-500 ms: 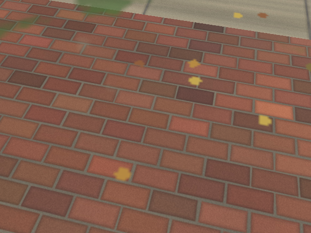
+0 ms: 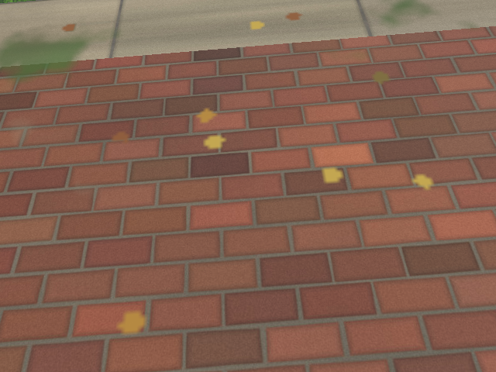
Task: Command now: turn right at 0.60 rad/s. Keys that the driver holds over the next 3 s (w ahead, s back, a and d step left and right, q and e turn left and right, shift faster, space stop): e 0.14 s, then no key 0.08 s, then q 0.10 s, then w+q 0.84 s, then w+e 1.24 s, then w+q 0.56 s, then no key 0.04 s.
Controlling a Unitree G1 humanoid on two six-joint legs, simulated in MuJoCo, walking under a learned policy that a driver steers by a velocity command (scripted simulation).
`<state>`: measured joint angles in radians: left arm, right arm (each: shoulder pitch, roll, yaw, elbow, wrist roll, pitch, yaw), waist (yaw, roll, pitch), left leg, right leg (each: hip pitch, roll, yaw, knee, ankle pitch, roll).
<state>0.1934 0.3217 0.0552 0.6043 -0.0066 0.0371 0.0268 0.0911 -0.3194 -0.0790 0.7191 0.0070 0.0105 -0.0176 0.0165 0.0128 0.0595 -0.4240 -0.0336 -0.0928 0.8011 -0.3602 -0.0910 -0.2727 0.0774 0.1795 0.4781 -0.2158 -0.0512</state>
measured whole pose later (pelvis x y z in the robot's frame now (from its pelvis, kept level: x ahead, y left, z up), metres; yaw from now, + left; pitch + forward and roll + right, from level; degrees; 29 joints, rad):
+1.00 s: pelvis +0.21 +0.10 -0.02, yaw +12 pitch +1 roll -1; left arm 0.29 0.31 0.05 0.72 -0.02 -0.10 0.01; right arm 0.19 -0.31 -0.05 0.64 0.01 -0.05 0.04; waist 0.02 -0.02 0.07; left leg -0.40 -0.08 0.01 0.58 -0.20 0.09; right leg -0.37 -0.06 0.04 1.19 -0.38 0.01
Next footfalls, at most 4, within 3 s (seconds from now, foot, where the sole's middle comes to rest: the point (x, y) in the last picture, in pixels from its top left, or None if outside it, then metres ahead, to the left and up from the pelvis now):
0.14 left None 0.06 0.14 -0.78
0.46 right None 0.01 -0.11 -0.78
0.86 left None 0.29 0.19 -0.78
1.40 right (244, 300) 0.64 0.10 -0.78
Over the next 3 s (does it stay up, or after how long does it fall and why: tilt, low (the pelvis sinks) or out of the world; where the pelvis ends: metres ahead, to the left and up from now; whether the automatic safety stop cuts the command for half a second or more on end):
stays up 1.32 0.15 -0.03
